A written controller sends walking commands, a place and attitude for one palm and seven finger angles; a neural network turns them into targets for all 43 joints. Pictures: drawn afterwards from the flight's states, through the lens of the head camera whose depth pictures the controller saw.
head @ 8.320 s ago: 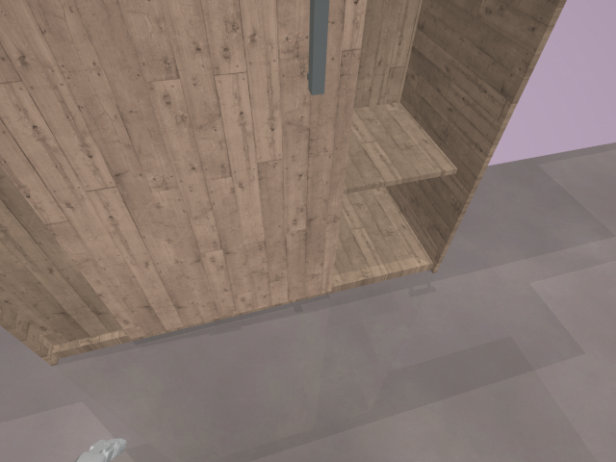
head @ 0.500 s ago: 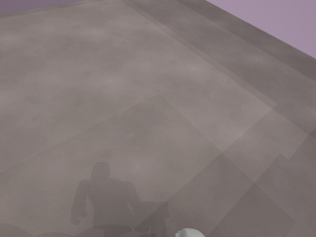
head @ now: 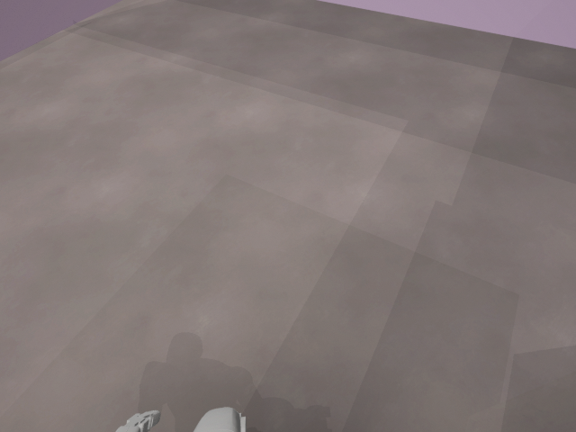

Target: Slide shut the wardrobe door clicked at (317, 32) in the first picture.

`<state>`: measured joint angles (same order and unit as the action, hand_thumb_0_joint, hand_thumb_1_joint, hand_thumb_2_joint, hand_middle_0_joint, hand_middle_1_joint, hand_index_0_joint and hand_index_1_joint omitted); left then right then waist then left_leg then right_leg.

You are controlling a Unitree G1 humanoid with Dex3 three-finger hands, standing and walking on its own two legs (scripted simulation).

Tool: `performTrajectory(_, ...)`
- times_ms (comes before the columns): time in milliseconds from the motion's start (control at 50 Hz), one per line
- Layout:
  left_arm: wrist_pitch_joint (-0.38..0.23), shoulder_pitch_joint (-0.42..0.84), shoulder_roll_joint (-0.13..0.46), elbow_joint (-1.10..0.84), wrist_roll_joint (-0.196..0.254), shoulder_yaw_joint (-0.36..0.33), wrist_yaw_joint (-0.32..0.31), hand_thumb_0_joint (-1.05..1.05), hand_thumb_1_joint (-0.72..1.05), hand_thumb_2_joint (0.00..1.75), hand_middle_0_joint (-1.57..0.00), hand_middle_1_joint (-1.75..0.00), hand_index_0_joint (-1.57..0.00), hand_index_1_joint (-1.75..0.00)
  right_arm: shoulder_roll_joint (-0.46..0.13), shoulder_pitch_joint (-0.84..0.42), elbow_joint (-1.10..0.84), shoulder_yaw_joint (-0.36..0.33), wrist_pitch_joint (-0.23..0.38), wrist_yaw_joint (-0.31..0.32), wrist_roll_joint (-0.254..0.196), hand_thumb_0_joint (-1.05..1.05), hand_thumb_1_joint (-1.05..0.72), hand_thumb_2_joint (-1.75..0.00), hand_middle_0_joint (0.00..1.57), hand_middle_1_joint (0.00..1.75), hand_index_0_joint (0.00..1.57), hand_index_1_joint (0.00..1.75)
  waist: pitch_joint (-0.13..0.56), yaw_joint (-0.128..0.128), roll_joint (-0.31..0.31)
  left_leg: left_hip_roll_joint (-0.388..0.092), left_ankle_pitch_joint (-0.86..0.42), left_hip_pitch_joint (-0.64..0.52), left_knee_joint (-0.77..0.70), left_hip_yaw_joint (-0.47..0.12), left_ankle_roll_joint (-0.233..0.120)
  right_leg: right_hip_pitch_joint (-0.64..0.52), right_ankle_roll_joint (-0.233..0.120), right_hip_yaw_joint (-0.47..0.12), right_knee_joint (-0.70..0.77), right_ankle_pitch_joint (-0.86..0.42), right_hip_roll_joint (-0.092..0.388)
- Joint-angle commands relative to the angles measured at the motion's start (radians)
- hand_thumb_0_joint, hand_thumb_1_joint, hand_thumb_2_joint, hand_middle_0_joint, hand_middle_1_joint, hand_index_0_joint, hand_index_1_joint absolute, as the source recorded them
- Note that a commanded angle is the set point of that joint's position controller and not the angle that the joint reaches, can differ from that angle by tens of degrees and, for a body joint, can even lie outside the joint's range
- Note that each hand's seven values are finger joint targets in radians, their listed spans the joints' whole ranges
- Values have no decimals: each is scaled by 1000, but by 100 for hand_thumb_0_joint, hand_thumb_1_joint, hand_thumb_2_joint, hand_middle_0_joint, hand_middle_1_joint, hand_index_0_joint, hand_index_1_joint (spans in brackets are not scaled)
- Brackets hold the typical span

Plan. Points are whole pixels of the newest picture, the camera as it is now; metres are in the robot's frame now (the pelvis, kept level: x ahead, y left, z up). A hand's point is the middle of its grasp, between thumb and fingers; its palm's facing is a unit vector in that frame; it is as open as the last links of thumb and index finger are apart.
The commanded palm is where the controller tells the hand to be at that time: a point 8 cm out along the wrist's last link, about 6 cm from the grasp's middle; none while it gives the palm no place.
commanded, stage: turn to face it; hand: left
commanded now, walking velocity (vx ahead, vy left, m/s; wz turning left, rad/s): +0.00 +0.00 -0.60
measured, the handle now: out of the picture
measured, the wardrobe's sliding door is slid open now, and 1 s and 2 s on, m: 0.44 0.44 0.44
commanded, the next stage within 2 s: none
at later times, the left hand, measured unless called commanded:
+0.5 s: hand out of the picture +0.10 +0.26 -0.18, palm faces -0.21 -0.96 -0.19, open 7.4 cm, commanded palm none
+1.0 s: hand (244, 396) +0.20 +0.09 -0.15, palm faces -0.58 -0.77 -0.27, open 7.4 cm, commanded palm none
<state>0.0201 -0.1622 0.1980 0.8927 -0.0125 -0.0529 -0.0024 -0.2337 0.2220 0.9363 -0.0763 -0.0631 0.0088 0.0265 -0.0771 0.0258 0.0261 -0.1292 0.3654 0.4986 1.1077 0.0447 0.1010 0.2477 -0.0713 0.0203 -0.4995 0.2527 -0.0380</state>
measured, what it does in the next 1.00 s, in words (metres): steps on the spot, turning right: left foot, then right foot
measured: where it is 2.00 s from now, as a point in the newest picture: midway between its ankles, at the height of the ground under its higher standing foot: outside the picture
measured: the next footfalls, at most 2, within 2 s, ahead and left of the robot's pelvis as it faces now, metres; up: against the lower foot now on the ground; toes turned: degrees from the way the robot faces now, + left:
left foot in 0.34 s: +0.05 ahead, +0.14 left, +0.00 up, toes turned -11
right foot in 0.90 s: -0.05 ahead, -0.08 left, +0.00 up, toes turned -39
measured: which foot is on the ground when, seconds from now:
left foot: up 0.00-0.32, down 0.34-0.90, up 0.92-1.00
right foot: down 0.00-0.36, up 0.38-0.88, down 0.90-1.00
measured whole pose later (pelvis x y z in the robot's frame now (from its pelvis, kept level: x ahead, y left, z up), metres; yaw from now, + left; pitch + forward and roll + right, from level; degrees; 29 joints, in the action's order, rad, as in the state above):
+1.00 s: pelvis -0.03 +0.01 -0.01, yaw -36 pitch +0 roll +1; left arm 0.02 -0.11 0.20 0.87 -0.01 -0.05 0.00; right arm -0.25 0.29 0.96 -0.08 -0.07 0.01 0.02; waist -0.09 0.05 0.05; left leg -0.15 0.49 0.42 1.08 0.10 0.07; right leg 0.27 -0.05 0.06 -0.61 0.34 -0.01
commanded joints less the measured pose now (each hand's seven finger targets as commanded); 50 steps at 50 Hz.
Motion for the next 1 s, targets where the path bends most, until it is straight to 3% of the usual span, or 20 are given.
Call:
performTrajectory(0, -21, -59, 198, -50, 2, -54, -12, 0, 90, 90, -20, -30, -20, -30, -79, -17, -82, -16, 18, 7, -2, 0, -90, -90, 20, 30, 20, 30, 98, -36, -129, 13, -24, 66, -35, -30, 14, -117, -87, -283, 171, -367, 241)
performTrajectory(180, -9, -91, 217, -43, -9, -64, -14, 0, 90, 90, -20, -30, -20, -30, -76, -122, -134, -7, 34, 17, -15, 0, -90, -90, 20, 30, 20, 30, 119, -63, -146, 77, 72, -39, -274, -52, -14, -112, -133, -453, 140, -406, 241)
performTrajectory(240, -3, -60, 225, -50, -8, -67, -15, 0, 90, 90, -20, -30, -20, -30, -77, -86, -137, -5, 40, 23, -23, 0, -90, -90, 20, 30, 20, 30, 142, -42, -154, 105, 57, -136, -409, -51, -33, -82, -115, -484, 111, -445, 222)
performTrajectory(280, 2, -24, 220, -55, -3, -65, -14, 0, 90, 90, -20, -30, -20, -30, -77, -14, -116, -5, 49, 29, -28, 0, -90, -90, 20, 30, 20, 30, 163, -6, -148, 115, -64, -289, -611, -41, -44, -12, -60, -476, 54, -416, 177)
performTrajectory(300, 4, -10, 196, -65, 5, -60, -12, 0, 90, 90, -20, -30, -20, -30, -101, 36, -104, -7, 58, 34, -27, 0, -90, -90, 20, 30, 20, 30, 187, 17, -99, 65, -142, -426, -718, -68, -62, 75, -15, -428, -10, -329, 116)
performTrajectory(320, 8, -35, 137, -80, 14, -52, -6, 0, 90, 90, -20, -30, -20, -30, -177, 40, -109, -18, 67, 36, -16, 0, -90, -90, 20, 30, 20, 30, 208, 15, 124, -144, -168, -540, -825, -275, -121, 238, 45, -304, -162, -47, -18)
performTrajectory(340, 7, -50, 127, -84, 5, -49, 2, 0, 90, 90, -20, -30, -20, -30, -235, 9, -131, -28, 60, 31, -12, 0, -90, -90, 20, 30, 20, 30, 159, -3, 282, -332, -306, -509, -850, -409, -203, 351, 98, -139, -389, 319, -59)
performTrajectory(360, 13, -54, 166, -77, -7, -59, 3, 0, 90, 90, -20, -30, -20, -30, -216, -23, -156, -18, 53, 27, -9, 0, -90, -90, 20, 30, 20, 30, 117, -6, 178, -357, -308, -388, -831, -375, -242, 309, 111, -130, -550, 307, -4)
performTrajectory(400, 30, -90, 177, -34, -18, -79, 13, 0, 90, 90, -20, -30, -20, -30, -131, -111, -166, 4, 64, 37, -5, 0, -90, -90, 20, 30, 20, 30, 56, -57, 157, -227, -333, -293, -844, -214, -189, 297, 133, -126, -689, 194, 15)
performTrajectory(440, 32, -95, 151, -32, -15, -71, 26, 0, 90, 90, -20, -30, -20, -30, -130, -94, -163, 5, 69, 35, -3, 0, -90, -90, 20, 30, 20, 30, 58, -55, 133, -164, -417, -336, -812, -102, -185, 318, 145, -88, -743, 145, 24)
performTrajectory(500, 33, -62, 123, -40, -10, -60, 30, 0, 90, 90, -20, -30, -20, -30, -129, -4, -131, -3, 74, 34, -7, 0, -90, -90, 20, 30, 20, 30, 96, -24, 114, -164, -543, -459, -771, -52, -203, 354, 163, -55, -710, 131, 43)
performTrajectory(600, 41, 4, 101, -57, -8, -51, 29, 0, 90, 90, -20, -30, -20, -30, -127, 88, -89, -12, 73, 30, -7, 0, -90, -90, 20, 30, 20, 30, 70, 8, 134, -201, -596, -483, -765, -13, -217, 347, 170, -20, -625, 140, 77)
performTrajectory(720, 38, 70, 82, -86, -7, -39, 32, 0, 90, 90, -20, -30, -20, -30, -152, 92, -65, -28, 68, 18, 1, 0, -90, -90, 20, 30, 20, 30, 70, 23, 169, -250, -554, -440, -739, 59, -234, 228, 146, 46, -385, 192, 97)
performTrajectory(800, 19, 48, 79, -88, -5, -36, 26, 0, 90, 90, -20, -30, -20, -30, -172, 85, -51, -39, 66, 9, 3, 0, -90, -90, 20, 30, 20, 30, 106, 6, 180, -268, -594, -426, -647, 107, -197, 108, 106, 72, -182, 149, 72)
performTrajectory(840, -3, -68, 131, -56, -7, -46, 19, 0, 90, 90, -20, -30, -20, -30, -168, 85, -56, -37, 63, 2, -8, 0, -90, -90, 20, 30, 20, 30, 173, -58, 73, -227, -522, -338, -436, 194, -105, -128, 79, 53, 74, -96, 91)
performTrajectory(860, -20, -144, 260, -35, -18, -64, 4, 0, 90, 90, -20, -30, -20, -30, -98, 99, -85, -18, 54, -6, -16, 0, -90, -90, 20, 30, 20, 30, 208, -90, -253, -115, -76, -56, -209, 219, -39, -341, -6, -263, 157, -358, 315)
performTrajectory(880, -15, -183, 330, -22, -1, -79, -11, 0, 90, 90, -20, -30, -20, -30, -62, 9, -138, -1, 42, -2, -10, 0, -90, -90, 20, 30, 20, 30, 190, -113, -350, -9, 299, 98, -24, 125, -10, -301, -104, -445, 126, -722, 465)
performTrajectory(900, -10, -169, 307, -25, 3, -74, -19, 0, 90, 90, -20, -30, -20, -30, -82, 10, -137, -4, 32, 9, -13, 0, -90, -90, 20, 30, 20, 30, 185, -97, -253, -23, 263, 104, 52, 11, -24, -266, -148, -367, 121, -647, 455)
performTrajectory(940, -7, -51, 249, -54, 3, -66, -24, 0, 90, 90, -20, -30, -20, -30, -85, -17, -113, -8, 22, 7, -9, 0, -90, -90, 20, 30, 20, 30, 95, -63, -246, -30, 135, 126, 83, -20, -20, -153, -105, -334, 176, -378, 347)
performTrajectory(980, -11, 3, 200, -69, 5, -47, -19, 0, 90, 90, -20, -30, -20, -30, -95, 3, -82, -16, 20, 2, -2, 0, -90, -90, 20, 30, 20, 30, 52, -27, -164, -30, 11, 79, 60, -20, -5, -80, -64, -240, 174, -399, 270)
